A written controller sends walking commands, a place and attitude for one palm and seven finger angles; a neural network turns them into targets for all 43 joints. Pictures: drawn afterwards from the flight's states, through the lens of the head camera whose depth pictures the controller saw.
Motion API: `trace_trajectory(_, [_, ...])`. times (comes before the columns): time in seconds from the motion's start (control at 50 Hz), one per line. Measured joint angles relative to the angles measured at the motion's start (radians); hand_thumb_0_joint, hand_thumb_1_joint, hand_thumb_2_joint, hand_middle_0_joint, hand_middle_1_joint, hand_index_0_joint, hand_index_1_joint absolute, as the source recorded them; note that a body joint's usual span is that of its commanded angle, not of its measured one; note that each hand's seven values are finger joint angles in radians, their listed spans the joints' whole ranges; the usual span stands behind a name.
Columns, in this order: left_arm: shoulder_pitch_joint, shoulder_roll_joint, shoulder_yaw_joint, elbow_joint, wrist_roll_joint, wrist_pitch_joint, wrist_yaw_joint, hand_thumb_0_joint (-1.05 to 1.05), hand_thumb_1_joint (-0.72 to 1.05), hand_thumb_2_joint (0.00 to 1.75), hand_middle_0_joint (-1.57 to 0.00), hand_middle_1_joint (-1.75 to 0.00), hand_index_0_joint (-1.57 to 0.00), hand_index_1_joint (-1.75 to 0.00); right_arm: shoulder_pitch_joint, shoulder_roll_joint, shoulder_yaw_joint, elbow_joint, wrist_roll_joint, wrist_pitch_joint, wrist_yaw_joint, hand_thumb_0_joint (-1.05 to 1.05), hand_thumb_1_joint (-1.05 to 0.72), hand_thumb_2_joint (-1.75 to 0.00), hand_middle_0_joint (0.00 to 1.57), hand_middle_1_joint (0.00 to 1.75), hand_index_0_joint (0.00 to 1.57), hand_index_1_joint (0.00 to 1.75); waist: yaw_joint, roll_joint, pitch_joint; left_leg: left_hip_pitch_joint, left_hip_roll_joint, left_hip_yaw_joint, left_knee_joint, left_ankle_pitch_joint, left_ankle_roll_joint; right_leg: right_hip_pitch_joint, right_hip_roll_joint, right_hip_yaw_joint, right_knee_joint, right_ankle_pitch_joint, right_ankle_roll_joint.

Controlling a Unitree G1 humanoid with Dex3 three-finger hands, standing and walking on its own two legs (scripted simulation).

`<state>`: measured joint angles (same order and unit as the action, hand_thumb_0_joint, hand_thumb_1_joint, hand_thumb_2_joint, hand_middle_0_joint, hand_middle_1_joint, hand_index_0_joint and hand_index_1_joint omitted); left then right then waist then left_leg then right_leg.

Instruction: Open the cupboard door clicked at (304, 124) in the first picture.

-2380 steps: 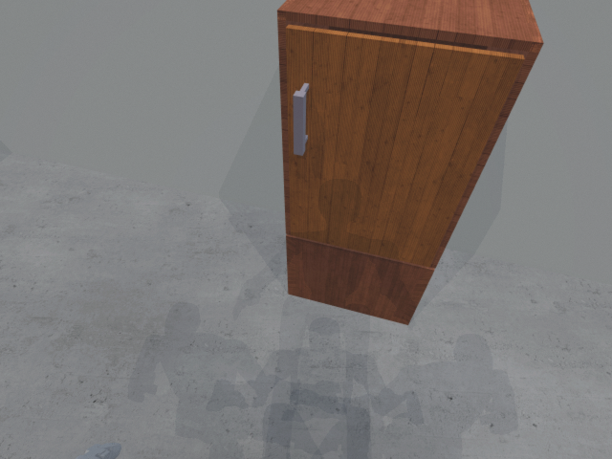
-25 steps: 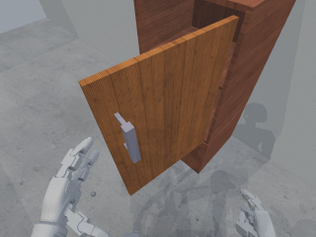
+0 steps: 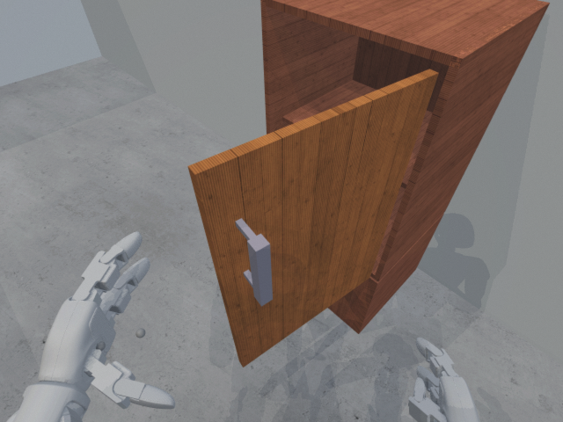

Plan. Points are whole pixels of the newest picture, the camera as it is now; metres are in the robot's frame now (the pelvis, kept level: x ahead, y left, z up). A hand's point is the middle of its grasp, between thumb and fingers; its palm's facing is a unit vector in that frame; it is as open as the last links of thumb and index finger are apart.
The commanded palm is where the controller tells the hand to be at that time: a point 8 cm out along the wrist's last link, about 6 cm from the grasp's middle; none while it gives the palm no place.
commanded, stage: draw the hand back to the body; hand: left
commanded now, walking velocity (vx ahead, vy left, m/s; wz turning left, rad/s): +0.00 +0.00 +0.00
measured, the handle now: (253, 263) +0.32 +0.08 +0.07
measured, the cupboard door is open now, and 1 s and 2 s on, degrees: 81 81 81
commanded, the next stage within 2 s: step back with the hand held close in 1.04 s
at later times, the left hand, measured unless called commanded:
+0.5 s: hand (81, 283) +0.21 +0.24 +0.17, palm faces +0.37 -0.84 -0.40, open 11.0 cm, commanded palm +0.17 +0.28 +0.19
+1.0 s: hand (72, 272) +0.21 +0.24 +0.18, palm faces +0.42 -0.82 -0.40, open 7.5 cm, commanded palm +0.16 +0.28 +0.20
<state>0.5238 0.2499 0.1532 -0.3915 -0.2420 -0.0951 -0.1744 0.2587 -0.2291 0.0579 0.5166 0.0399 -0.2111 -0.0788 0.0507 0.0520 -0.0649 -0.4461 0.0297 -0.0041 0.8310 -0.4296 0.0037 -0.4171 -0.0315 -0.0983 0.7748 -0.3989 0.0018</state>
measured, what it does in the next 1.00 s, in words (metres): stands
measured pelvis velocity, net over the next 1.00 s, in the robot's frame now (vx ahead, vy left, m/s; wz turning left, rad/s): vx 0.02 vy -0.01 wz -0.04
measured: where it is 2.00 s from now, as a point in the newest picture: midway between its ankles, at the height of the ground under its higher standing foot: outside the picture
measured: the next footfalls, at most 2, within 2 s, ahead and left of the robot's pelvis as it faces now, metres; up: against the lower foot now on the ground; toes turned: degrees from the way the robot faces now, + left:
none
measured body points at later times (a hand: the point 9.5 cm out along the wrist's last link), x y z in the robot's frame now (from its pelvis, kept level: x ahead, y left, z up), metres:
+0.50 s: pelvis +0.02 +0.00 +0.03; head +0.01 -0.02 +0.48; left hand +0.19 +0.28 +0.19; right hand +0.21 -0.21 -0.05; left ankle +0.00 +0.11 -0.71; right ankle +0.00 -0.12 -0.71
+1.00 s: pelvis +0.02 -0.01 +0.04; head +0.00 -0.03 +0.49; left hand +0.18 +0.28 +0.21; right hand +0.20 -0.24 -0.05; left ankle +0.00 +0.11 -0.71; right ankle +0.00 -0.12 -0.71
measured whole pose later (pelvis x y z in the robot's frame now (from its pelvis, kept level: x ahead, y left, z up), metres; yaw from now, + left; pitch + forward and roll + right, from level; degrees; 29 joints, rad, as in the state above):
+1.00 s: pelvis +0.02 -0.01 +0.04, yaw -2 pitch -6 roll -1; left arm 0.46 0.33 0.32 -0.38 -0.06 -0.07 0.11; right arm 0.19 -0.23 0.02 0.65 0.00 -0.10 -0.08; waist 0.07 0.07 0.05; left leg -0.05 0.04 0.04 0.41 -0.26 -0.01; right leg -0.05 0.00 -0.06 0.38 -0.23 -0.01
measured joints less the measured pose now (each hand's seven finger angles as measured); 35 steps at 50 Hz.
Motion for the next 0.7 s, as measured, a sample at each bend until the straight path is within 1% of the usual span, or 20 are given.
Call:
trace_trajectory(0.04, [0.006, 0.029, -0.01, -0.024, 0.077, 0.021, 0.09, -0.01, -0.42, 0.33, -0.15, -0.3, -0.15, -0.3, -0.007, 0.004, 0.002, 0.012, -0.012, 0.006, -0.011, 0.01, -0.91, -0.9, 0.2, 0.3, 0.2, 0.3, 0.004, -0.003, 0.01, 0.038, 0.0, 0.005, -0.034, 0.012, 0.0, 0.036, 0.001, 0.004, -0.034, 0.013, 0.003])
trace_trajectory(0.08, [0.017, 0.039, -0.013, -0.038, 0.128, 0.036, 0.166, -0.01, -0.37, 0.35, -0.16, -0.3, -0.16, -0.3, -0.015, 0.007, 0.004, 0.02, -0.02, 0.017, -0.017, 0.01, -0.91, -0.9, 0.2, 0.3, 0.2, 0.3, 0.002, -0.003, 0.024, 0.079, -0.001, 0.009, -0.076, 0.028, 0.001, 0.076, 0.002, 0.007, -0.075, 0.03, 0.004])
trace_trajectory(0.14, [0.025, 0.043, -0.01, -0.038, 0.171, 0.048, 0.236, -0.01, -0.28, 0.39, -0.16, -0.3, -0.16, -0.3, -0.024, 0.011, 0.006, 0.033, -0.029, 0.032, -0.021, 0.01, -0.91, -0.9, 0.2, 0.3, 0.2, 0.3, 0.001, -0.003, 0.044, 0.138, -0.004, 0.015, -0.141, 0.055, 0.004, 0.132, 0.002, 0.012, -0.138, 0.057, 0.005])
trace_trajectory(0.2, [0.025, 0.043, -0.004, -0.028, 0.193, 0.052, 0.271, -0.01, -0.19, 0.43, -0.16, -0.3, -0.16, -0.3, -0.03, 0.012, 0.008, 0.05, -0.035, 0.044, -0.021, 0.01, -0.91, -0.9, 0.2, 0.3, 0.2, 0.3, 0.004, -0.003, 0.061, 0.193, -0.009, 0.022, -0.201, 0.079, 0.006, 0.183, 0.0, 0.016, -0.194, 0.081, 0.007])
trace_trajectory(0.3, [0.012, 0.051, 0.022, -0.013, 0.206, 0.051, 0.292, -0.01, -0.03, 0.5, -0.17, -0.3, -0.17, -0.31, -0.042, 0.012, 0.006, 0.081, -0.043, 0.058, -0.017, 0.01, -0.91, -0.9, 0.2, 0.3, 0.2, 0.3, 0.012, -0.002, 0.085, 0.268, -0.014, 0.031, -0.285, 0.111, 0.007, 0.252, -0.001, 0.023, -0.269, 0.11, 0.01])
trace_trajectory(0.42, [-0.003, 0.061, 0.063, -0.019, 0.209, 0.042, 0.297, 0.0, 0.18, 0.59, -0.18, -0.3, -0.18, -0.31, -0.053, 0.01, -0.004, 0.102, -0.048, 0.07, -0.007, 0.01, -0.91, -0.9, 0.21, 0.3, 0.2, 0.3, 0.016, 0.003, 0.093, 0.329, -0.016, 0.038, -0.352, 0.134, 0.006, 0.305, -0.001, 0.029, -0.327, 0.131, 0.01])
trace_trajectory(0.56, [-0.03, 0.076, 0.121, -0.013, 0.201, 0.039, 0.292, 0.0, 0.42, 0.69, -0.19, -0.3, -0.19, -0.31, -0.069, 0.008, -0.019, 0.11, -0.047, 0.097, 0.0, 0.01, -0.91, -0.9, 0.2, 0.3, 0.2, 0.3, 0.022, 0.008, 0.097, 0.369, -0.01, 0.044, -0.393, 0.148, 0.001, 0.342, 0.007, 0.034, -0.365, 0.145, 0.006])
trace_trajectory(0.7, [-0.071, 0.088, 0.175, 0.003, 0.189, 0.03, 0.293, 0.01, 0.66, 0.8, -0.2, -0.3, -0.2, -0.31, -0.079, 0.006, -0.029, 0.119, -0.044, 0.111, -0.001, 0.01, -0.91, -0.9, 0.2, 0.3, 0.2, 0.3, 0.025, 0.01, 0.105, 0.386, -0.002, 0.045, -0.41, 0.156, -0.006, 0.358, 0.016, 0.034, -0.382, 0.154, -0.001])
